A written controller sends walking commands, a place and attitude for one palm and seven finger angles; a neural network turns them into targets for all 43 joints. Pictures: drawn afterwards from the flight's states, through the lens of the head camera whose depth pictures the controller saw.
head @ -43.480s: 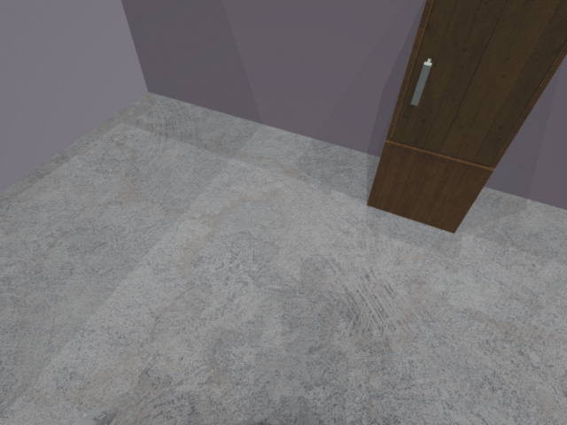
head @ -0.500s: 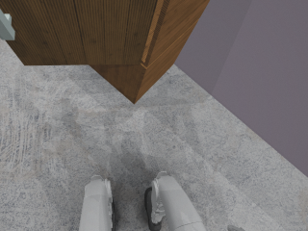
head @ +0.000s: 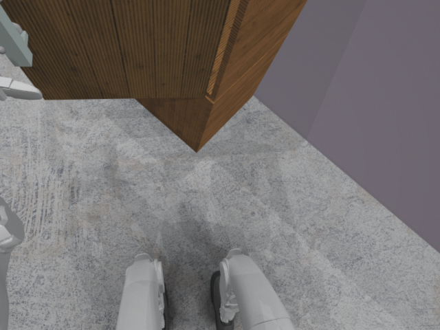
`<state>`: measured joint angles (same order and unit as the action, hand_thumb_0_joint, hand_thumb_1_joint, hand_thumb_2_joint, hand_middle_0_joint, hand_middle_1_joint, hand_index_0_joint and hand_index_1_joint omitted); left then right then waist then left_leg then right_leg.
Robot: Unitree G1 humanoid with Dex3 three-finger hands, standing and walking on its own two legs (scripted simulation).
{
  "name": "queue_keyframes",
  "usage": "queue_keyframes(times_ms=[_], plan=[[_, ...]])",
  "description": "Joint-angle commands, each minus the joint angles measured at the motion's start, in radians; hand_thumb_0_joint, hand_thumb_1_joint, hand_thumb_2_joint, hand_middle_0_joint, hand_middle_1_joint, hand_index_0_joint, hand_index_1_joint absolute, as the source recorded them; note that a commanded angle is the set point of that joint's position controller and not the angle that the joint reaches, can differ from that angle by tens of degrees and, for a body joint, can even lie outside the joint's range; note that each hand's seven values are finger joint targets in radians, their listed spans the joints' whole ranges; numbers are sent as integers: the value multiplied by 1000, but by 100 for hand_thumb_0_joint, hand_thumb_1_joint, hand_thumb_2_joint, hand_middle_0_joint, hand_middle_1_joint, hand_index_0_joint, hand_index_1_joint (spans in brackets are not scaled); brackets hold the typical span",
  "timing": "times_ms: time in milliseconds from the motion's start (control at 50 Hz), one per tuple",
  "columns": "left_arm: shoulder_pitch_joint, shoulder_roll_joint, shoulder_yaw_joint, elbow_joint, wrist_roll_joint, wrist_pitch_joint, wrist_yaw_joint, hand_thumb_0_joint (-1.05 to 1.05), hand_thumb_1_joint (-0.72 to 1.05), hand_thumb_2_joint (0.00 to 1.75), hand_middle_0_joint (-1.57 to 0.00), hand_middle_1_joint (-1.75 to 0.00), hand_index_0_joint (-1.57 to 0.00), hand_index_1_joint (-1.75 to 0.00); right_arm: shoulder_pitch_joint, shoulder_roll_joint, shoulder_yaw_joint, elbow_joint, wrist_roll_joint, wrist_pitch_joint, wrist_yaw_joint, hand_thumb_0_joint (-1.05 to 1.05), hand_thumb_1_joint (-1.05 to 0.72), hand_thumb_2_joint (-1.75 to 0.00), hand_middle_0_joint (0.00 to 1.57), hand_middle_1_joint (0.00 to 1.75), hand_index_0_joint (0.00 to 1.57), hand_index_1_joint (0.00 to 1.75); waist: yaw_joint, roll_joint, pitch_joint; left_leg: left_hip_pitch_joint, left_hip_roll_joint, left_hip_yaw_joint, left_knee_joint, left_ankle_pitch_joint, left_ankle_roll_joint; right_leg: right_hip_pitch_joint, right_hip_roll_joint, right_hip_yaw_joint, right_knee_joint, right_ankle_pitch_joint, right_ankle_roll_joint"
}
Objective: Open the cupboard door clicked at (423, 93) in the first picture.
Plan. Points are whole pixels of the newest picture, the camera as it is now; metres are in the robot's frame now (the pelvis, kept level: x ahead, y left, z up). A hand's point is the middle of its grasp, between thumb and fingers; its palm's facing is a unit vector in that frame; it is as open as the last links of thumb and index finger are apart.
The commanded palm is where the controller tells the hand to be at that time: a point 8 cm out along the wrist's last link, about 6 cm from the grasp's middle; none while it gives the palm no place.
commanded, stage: slide the fingers in behind the handle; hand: left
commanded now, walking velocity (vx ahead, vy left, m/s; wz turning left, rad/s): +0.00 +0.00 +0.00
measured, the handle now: (0, 14) +0.59 +0.29 +0.06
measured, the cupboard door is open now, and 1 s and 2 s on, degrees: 49 49 58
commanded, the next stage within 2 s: close the thumb around the handle in 0.66 s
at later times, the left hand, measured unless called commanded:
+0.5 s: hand (17, 50) +0.53 +0.26 +0.06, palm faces +0.09 -1.00 -0.02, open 14.2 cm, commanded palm +0.52 +0.28 +0.05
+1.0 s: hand (17, 50) +0.53 +0.26 +0.06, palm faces +0.08 -1.00 -0.01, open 12.5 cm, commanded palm +0.52 +0.28 +0.05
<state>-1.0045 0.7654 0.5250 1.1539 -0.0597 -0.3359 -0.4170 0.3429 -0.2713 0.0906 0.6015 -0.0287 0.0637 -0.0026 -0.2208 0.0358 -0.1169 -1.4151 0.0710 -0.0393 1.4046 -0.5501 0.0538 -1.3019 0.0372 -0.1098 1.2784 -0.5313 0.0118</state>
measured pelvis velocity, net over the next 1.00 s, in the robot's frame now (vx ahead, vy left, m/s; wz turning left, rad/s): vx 0.00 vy -0.01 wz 0.01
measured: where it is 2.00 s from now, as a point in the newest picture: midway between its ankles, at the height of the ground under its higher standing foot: (191, 317)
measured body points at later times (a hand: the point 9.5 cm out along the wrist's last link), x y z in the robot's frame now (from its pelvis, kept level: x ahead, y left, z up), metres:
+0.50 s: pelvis +0.01 -0.01 +0.01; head +0.19 +0.04 +0.41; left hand +0.52 +0.32 +0.06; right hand +0.02 -0.28 -0.09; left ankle +0.04 +0.08 -0.59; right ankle +0.03 -0.14 -0.59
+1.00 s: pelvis +0.00 -0.01 +0.00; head +0.19 +0.04 +0.41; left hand +0.52 +0.32 +0.06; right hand +0.02 -0.28 -0.10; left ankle +0.04 +0.08 -0.59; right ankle +0.03 -0.14 -0.59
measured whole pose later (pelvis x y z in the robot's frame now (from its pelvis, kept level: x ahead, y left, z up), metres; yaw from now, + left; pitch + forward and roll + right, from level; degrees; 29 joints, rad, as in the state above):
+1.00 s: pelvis +0.00 -0.01 +0.00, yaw +1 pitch +31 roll -7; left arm -0.98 0.71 0.50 1.17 -0.08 -0.38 -0.37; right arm 0.33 -0.27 0.07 0.61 -0.02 0.07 0.00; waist -0.21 0.04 -0.12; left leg -1.38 0.07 -0.03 1.39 -0.55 0.04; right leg -1.28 0.04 -0.10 1.28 -0.54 0.00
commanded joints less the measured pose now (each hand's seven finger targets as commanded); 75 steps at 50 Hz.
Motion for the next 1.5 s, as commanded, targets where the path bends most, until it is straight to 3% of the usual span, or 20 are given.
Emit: queue_keyframes(times_ms=[0,40,160,240,400,480,580,620,740,800,940,1080,1120,1160,1180,1220,1240,1340,1420,1480], plan=[[-395,271,25,-221,-24,-77,19,0,-50,30,-30,-120,-30,-120,222,-227,-86,-11,-1,2,-16,0,-90,-90,20,30,20,30,3,308,-594,756,10,-142,-178,498,-44,35,23,16,-116,228,-47],[-390,224,-5,-204,-26,-68,21,0,-50,30,-30,-120,-30,-120,219,-223,-89,-9,-1,5,-14,0,-90,-90,20,30,20,30,-7,285,-587,746,8,-135,-177,490,-41,39,24,16,-125,233,-43],[-361,246,21,-194,-29,-70,40,0,-50,30,-30,-120,-30,-120,218,-216,-85,-22,1,7,-13,0,-90,-90,20,30,20,30,7,227,-578,654,-3,-96,-168,490,-25,143,27,31,-133,274,-39],[-338,212,8,-203,-35,-97,48,0,-50,30,-30,-120,-30,-120,209,-208,-89,-19,3,5,-7,0,-90,-90,20,30,20,30,6,221,-577,640,-6,-79,-162,485,-22,164,29,42,-139,291,-37],[-338,217,10,-229,-41,-121,32,0,-50,30,-30,-120,-30,-120,208,-208,-95,-9,6,4,-8,0,-90,-90,20,30,20,30,17,248,-616,663,-9,-78,-158,502,-21,179,28,49,-131,305,-41],[-363,204,-6,-204,-47,-109,28,0,-50,30,-30,-120,-30,-120,205,-210,-94,-2,9,4,-14,0,-90,-90,20,30,20,30,-1,215,-579,628,-10,-73,-158,460,-16,183,27,53,-145,292,-35],[-341,241,21,-214,-47,-114,26,0,-50,30,-30,-120,-30,-120,202,-211,-93,-3,9,3,-15,0,-90,-90,20,30,20,30,18,229,-600,635,-11,-69,-157,480,-18,203,26,54,-139,307,-37],[-335,209,1,-204,-46,-116,23,0,-50,30,-30,-120,-30,-120,200,-210,-94,-4,9,4,-14,0,-90,-90,20,30,20,30,11,236,-597,654,-9,-73,-155,495,-19,177,27,52,-137,309,-38],[-360,213,-6,-172,-40,-110,30,0,-50,30,-30,-120,-30,-120,195,-212,-90,-5,9,5,-17,0,-90,-90,20,30,20,30,1,233,-560,634,-8,-76,-153,464,-19,146,27,48,-135,275,-38],[-390,216,-5,-181,-42,-114,34,0,-33,37,-31,-122,-31,-122,199,-214,-89,-4,8,1,-20,0,-90,-90,20,30,20,30,-7,236,-560,639,-7,-81,-152,457,-18,130,26,46,-130,265,-39],[-361,223,11,-220,-43,-119,36,0,6,54,-34,-126,-34,-126,204,-217,-95,-7,4,5,-14,0,-90,-90,20,30,20,30,18,265,-631,716,-3,-99,-164,518,-32,128,24,37,-125,276,-41],[-391,197,-16,-183,-36,-107,45,0,45,71,-37,-130,-37,-130,201,-216,-90,0,7,4,-15,0,-90,-90,20,30,20,30,-6,226,-548,659,-4,-101,-180,412,-27,106,26,34,-139,220,-39],[-391,229,8,-184,-33,-116,48,0,56,76,-38,-131,-38,-131,207,-221,-91,0,4,3,-19,0,-90,-90,20,30,20,30,1,236,-569,682,-3,-108,-182,433,-30,99,25,32,-132,224,-42],[-390,188,-22,-206,-30,-121,49,0,68,80,-38,-133,-38,-133,205,-215,-94,0,2,2,-15,0,-90,-90,20,30,20,30,5,277,-590,729,-2,-115,-187,466,-38,80,24,28,-129,229,-45],[-375,153,-40,-199,-35,-120,47,0,73,83,-39,-133,-39,-133,205,-211,-94,1,1,1,-12,0,-90,-90,20,30,20,30,1,272,-583,736,-2,-114,-188,469,-37,74,24,28,-137,231,-44],[-363,191,-7,-198,-37,-124,48,0,84,88,-40,-134,-40,-134,209,-217,-95,1,-1,4,-12,0,-90,-90,20,30,20,30,11,270,-597,741,0,-118,-185,490,-40,79,24,26,-129,238,-45],[-372,170,-26,-182,-38,-120,48,0,90,90,-40,-135,-40,-135,206,-216,-94,1,2,5,-12,0,-90,-90,20,30,20,30,-3,243,-576,721,-2,-117,-185,470,-36,81,24,28,-136,235,-42],[-396,168,-37,-157,-32,-118,49,0,90,90,-40,-135,-40,-135,204,-216,-91,4,2,3,-15,0,-90,-90,20,30,20,30,-17,231,-542,678,-5,-110,-181,424,-30,75,24,30,-136,219,-41],[-398,213,-10,-164,-25,-120,49,0,90,90,-40,-135,-40,-135,211,-220,-90,2,0,6,-18,0,-90,-90,20,30,20,30,-4,245,-572,680,-5,-106,-174,446,-30,92,24,32,-127,230,-43],[-381,191,-27,-148,-30,-111,41,0,90,90,-40,-135,-40,-135,203,-216,-88,-4,3,7,-17,0,-90,-90,20,30,20,30,-7,236,-553,653,-7,-96,-168,437,-27,103,25,35,-133,236,-41]])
